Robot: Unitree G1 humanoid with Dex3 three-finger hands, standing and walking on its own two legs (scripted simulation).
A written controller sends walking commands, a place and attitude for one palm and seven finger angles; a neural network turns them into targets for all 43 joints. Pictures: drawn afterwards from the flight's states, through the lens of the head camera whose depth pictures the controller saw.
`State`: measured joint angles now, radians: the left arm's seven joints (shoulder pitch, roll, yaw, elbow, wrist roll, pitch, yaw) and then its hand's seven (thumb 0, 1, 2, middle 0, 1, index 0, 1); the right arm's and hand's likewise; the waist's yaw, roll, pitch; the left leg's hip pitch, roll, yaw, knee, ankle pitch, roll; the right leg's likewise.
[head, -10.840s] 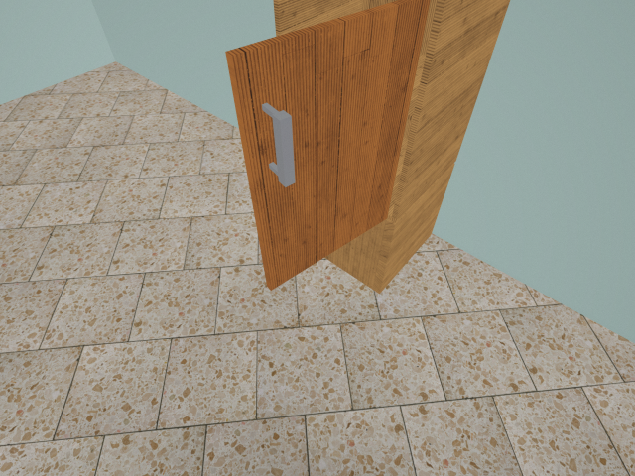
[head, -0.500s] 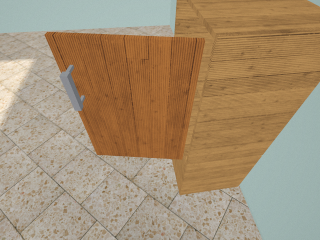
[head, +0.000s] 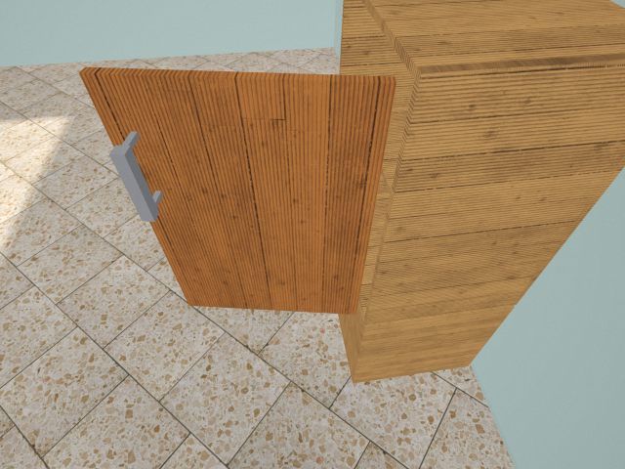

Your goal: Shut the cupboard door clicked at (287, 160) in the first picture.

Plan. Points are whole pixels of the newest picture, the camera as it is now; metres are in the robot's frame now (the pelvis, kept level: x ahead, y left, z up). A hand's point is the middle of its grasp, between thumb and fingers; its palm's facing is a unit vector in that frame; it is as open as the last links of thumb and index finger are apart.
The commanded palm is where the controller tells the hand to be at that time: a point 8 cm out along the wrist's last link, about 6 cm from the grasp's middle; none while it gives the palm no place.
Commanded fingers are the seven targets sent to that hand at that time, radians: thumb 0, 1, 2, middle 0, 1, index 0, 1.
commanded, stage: shuffle to correct the standing spot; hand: left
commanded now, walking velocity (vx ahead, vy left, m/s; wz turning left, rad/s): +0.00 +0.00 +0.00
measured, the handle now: (141, 177) +0.50 +0.30 +0.09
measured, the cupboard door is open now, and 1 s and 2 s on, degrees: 78 78 78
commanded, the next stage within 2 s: come to a stop and stand still in 0.86 s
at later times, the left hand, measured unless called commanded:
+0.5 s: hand out of the picture -0.01 +0.21 -0.19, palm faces +0.06 -0.97 -0.21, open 7.4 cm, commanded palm none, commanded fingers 0.00 0.90 0.90 -0.20 -0.30 -0.20 -0.30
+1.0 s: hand out of the picture +0.04 +0.28 -0.18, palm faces +0.08 -0.97 -0.22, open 7.4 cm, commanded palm none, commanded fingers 0.00 0.90 0.90 -0.20 -0.30 -0.20 -0.30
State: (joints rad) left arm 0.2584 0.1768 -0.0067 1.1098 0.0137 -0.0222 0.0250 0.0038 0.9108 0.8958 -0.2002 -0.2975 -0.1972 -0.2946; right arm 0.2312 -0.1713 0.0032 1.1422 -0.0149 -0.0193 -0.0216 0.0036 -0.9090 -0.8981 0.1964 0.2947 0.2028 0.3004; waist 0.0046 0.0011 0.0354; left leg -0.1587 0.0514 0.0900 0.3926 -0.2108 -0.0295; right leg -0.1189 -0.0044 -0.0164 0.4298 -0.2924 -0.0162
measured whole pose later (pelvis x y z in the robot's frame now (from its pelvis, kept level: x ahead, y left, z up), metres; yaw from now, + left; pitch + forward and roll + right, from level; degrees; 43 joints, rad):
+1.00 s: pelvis +0.05 +0.09 -0.01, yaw +0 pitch +0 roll +2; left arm 0.32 0.18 0.06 1.02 0.04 0.01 0.02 0.00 0.91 0.90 -0.20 -0.30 -0.20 -0.30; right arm 0.16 -0.21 -0.05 0.97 -0.02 0.03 0.02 0.01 -0.92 -0.90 0.19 0.29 0.20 0.30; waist 0.06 -0.05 0.08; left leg -0.37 0.04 0.09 0.64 -0.27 -0.05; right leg -0.21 -0.15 -0.08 0.54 -0.33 0.05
